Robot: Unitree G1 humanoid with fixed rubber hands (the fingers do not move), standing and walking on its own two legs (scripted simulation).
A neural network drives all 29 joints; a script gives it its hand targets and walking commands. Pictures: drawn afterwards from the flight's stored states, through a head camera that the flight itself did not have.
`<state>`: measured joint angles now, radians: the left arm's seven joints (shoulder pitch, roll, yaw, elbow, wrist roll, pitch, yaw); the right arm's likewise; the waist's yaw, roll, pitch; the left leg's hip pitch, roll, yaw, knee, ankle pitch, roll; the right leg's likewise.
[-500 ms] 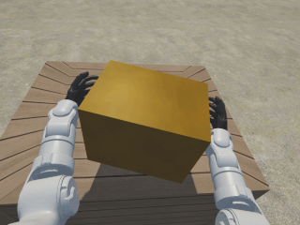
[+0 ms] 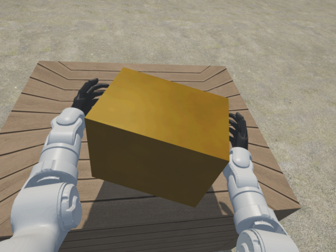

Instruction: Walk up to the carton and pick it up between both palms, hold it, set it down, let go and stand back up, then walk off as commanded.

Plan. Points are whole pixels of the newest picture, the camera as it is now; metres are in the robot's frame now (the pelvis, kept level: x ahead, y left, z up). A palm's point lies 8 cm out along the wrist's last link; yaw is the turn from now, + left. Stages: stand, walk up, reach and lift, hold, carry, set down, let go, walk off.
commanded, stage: set down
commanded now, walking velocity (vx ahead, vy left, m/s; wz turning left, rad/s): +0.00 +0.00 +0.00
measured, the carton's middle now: (159, 137) +0.41 -0.03 +0.02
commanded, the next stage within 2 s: none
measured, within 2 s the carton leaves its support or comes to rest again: neither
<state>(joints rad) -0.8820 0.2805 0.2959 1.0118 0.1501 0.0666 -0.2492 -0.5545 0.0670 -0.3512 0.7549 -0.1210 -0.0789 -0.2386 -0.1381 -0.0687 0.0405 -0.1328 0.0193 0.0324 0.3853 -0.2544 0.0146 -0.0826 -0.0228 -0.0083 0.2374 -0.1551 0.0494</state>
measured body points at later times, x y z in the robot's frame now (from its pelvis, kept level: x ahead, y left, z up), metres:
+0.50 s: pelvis +0.00 +0.00 +0.00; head +0.06 +0.05 +0.44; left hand +0.49 +0.16 +0.08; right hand +0.36 -0.22 +0.05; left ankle -0.03 +0.10 -0.75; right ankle -0.02 -0.15 -0.75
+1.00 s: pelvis -0.02 +0.00 -0.01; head +0.07 +0.06 +0.43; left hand +0.49 +0.16 +0.07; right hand +0.36 -0.21 +0.05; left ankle -0.03 +0.10 -0.75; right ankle -0.02 -0.15 -0.75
